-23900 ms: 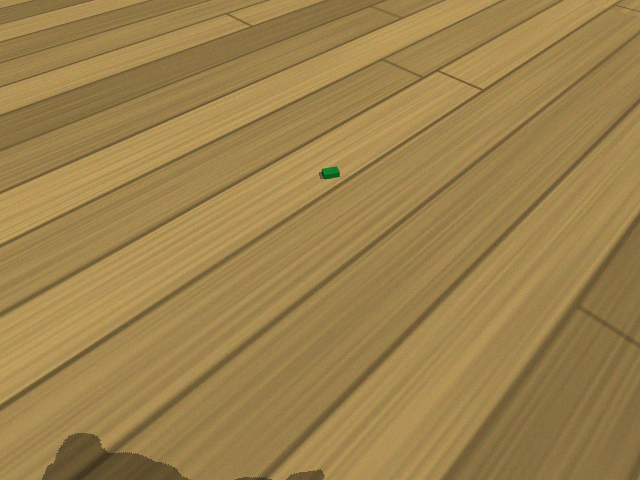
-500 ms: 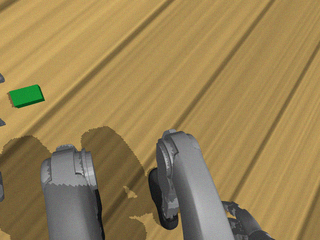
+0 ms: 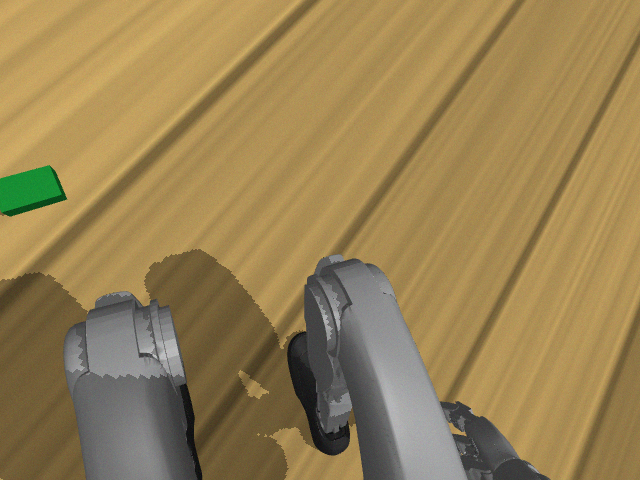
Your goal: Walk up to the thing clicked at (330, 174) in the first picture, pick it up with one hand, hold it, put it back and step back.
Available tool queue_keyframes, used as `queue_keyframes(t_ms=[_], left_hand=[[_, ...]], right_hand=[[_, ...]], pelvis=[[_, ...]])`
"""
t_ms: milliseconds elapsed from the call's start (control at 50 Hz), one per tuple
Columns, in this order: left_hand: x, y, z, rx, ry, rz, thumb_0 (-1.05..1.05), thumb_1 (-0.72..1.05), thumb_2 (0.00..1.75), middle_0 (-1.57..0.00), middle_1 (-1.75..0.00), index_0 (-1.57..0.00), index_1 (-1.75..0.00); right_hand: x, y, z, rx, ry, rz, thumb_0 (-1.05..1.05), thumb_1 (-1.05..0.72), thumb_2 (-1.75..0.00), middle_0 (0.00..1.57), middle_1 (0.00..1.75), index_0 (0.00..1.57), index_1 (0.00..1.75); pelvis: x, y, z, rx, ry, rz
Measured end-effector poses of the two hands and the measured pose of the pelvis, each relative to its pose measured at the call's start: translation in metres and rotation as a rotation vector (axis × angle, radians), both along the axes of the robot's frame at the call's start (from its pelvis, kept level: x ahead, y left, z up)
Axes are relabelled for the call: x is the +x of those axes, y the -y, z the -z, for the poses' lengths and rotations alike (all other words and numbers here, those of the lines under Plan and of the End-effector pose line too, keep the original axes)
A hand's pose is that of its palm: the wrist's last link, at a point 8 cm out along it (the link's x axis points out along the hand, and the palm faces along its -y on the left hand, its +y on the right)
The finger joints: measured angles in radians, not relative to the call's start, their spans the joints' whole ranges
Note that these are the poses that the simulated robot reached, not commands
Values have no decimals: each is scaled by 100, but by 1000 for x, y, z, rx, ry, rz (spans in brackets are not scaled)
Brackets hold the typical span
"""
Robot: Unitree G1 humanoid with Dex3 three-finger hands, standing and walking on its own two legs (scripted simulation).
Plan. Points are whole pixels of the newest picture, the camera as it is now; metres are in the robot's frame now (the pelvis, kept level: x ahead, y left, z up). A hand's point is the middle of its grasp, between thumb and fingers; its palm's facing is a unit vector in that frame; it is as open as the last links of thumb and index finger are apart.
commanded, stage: rise first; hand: left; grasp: from above
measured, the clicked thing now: (29, 190) +0.48 +0.32 -0.31
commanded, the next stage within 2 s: approach in 0.80 s
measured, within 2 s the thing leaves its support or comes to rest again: neither
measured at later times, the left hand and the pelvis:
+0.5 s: hand out of the picture +0.43 +0.36 -0.18, palm faces -0.41 -0.14 -0.90, open 10.8 cm; pelvis +0.00 +0.00 +0.00, yaw +0 degrees
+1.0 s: hand out of the picture +0.43 +0.36 -0.18, palm faces -0.44 -0.13 -0.89, open 10.6 cm; pelvis +0.00 +0.00 +0.00, yaw +0 degrees
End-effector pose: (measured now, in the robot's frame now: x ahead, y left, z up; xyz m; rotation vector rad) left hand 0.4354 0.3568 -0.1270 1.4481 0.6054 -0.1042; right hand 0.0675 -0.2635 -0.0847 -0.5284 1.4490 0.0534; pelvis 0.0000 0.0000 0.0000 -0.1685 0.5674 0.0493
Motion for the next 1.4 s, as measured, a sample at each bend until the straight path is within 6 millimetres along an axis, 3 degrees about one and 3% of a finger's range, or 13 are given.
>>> queue_keyframes(t_ms=[600,1040,1120,1260,1400], left_hand=[[0,-2,-9,11,-3,3,0,-2,57,-56,-57,-56,-57],[2,1,-3,10,-16,23,0,-1,55,-57,-54,-57,-54],[13,14,-1,5,-5,62,0,-3,56,-54,-57,-55,-57],[50,45,-9,-2,105,92,0,-5,58,-52,-59,-53,-59],[67,51,-23,49,89,11,0,-6,59,-51,-61,-52,-60]], right_hand=[[4,-2,-1,17,25,-11,0,-90,-90,20,30,20,30],[-8,-5,-4,6,12,-8,0,-90,-89,20,30,20,30],[-11,-6,-5,3,10,-16,0,-90,-89,20,30,20,30],[-22,-4,-12,-16,14,8,0,-89,-89,20,30,20,30],[-40,-5,-12,6,-3,67,0,-90,-89,20,30,20,30]], pelvis=[[-2,0,-1,-1,6,-1],[-4,-1,1,-5,17,0],[-4,-1,2,-4,15,1],[-3,0,3,-11,4,9],[-2,-1,0,-7,-14,19]])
